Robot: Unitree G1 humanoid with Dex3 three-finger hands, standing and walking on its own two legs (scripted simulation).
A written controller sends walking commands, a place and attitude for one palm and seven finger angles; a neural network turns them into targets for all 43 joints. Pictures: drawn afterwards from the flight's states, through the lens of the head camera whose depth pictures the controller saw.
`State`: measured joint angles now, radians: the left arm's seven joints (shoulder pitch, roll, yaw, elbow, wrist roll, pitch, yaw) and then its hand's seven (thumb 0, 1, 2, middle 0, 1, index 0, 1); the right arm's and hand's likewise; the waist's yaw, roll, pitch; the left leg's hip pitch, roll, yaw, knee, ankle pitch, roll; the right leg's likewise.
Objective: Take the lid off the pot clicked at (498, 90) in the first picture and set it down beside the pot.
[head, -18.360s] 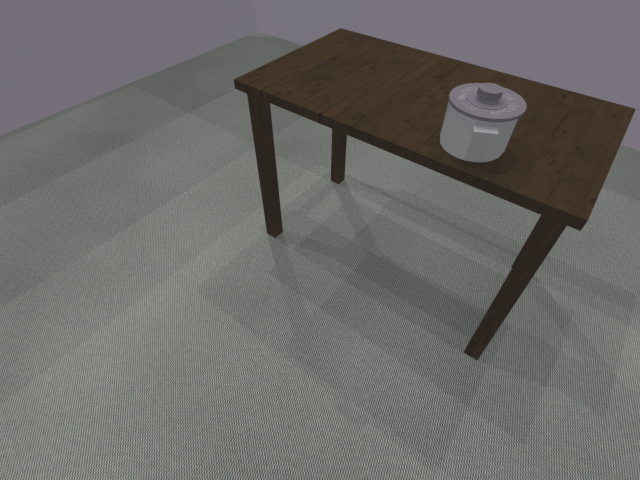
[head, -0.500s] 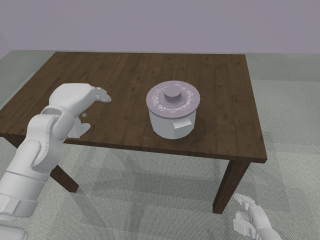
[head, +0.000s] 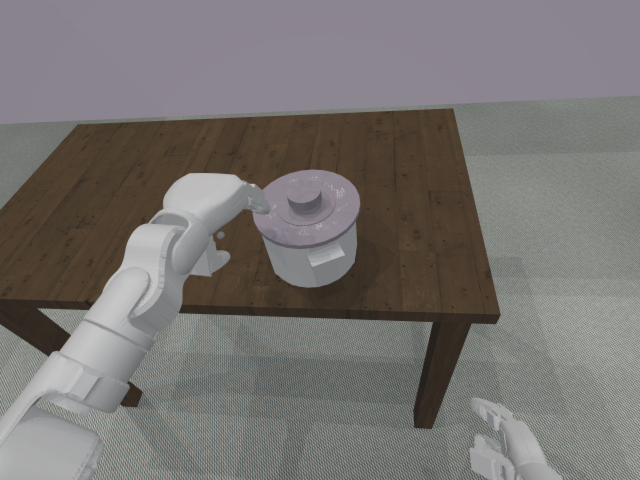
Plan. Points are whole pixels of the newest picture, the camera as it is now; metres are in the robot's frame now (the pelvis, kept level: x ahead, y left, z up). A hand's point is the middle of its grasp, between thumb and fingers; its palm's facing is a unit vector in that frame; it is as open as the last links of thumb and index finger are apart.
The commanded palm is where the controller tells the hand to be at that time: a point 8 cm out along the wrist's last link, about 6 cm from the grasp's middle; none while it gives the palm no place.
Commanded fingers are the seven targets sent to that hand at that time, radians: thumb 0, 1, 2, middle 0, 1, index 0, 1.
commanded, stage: move the open hand above the knob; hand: left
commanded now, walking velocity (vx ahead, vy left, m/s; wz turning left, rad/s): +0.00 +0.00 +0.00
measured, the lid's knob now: (304, 195) +0.50 +0.06 +0.07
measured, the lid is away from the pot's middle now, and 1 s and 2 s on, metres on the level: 0.00 0.00 0.00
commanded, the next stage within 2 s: lower the open fingers around the knob in 1.50 s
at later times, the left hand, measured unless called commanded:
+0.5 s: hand (260, 191) +0.44 +0.10 +0.14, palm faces -0.21 -0.06 -0.98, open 9.9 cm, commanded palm +0.42 +0.10 +0.21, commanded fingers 0.00 -0.29 1.44 -0.85 -0.08 -0.85 -0.08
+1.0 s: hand (296, 159) +0.49 +0.06 +0.15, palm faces -0.21 -0.05 -0.98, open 9.9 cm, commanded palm +0.46 +0.07 +0.21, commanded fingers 0.00 -0.29 1.44 -0.85 -0.08 -0.85 -0.08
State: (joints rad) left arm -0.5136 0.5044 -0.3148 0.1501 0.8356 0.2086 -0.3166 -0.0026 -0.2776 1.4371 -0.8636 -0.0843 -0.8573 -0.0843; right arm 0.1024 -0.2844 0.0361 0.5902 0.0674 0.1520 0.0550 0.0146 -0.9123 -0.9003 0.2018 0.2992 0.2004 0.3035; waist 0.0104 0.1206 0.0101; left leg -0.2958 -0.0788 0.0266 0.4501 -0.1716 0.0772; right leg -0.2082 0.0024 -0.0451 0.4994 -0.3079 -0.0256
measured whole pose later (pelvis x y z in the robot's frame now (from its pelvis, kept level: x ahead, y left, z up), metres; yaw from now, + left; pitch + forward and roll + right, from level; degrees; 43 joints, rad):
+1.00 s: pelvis +0.02 -0.01 +0.00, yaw -1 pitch +6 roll +1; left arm -1.01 0.29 -0.35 0.77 0.84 0.30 -0.24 0.00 -0.28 1.44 -0.86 -0.08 -0.86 -0.08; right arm 0.15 -0.27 0.03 0.68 0.07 0.18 0.04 0.01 -0.91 -0.90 0.20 0.30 0.20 0.30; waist -0.06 0.09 -0.06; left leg -0.35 -0.07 0.04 0.45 -0.20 0.06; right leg -0.28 0.01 -0.02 0.51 -0.33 -0.04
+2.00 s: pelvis +0.03 -0.01 +0.00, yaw -1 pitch +6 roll +1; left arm -0.96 0.25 -0.39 0.81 0.84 0.34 -0.25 0.00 -0.27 1.44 -0.86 -0.08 -0.85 -0.08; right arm 0.19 -0.28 0.01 0.67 0.07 0.18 0.05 0.01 -0.91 -0.90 0.20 0.30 0.20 0.30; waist -0.06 0.09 -0.06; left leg -0.35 -0.07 0.04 0.44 -0.20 0.07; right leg -0.26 0.01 -0.03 0.48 -0.32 -0.03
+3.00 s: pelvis +0.02 -0.01 +0.00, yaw -1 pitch +6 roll +0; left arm -0.93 0.23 -0.39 0.86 0.85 0.31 -0.18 0.00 -0.04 1.14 -0.62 -0.67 -0.64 -0.68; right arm 0.19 -0.27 0.01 0.68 0.08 0.20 0.04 0.01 -0.91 -0.90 0.20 0.30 0.20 0.30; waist -0.06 0.09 -0.07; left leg -0.37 -0.07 0.04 0.46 -0.20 0.07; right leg -0.28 0.02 -0.02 0.49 -0.32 -0.03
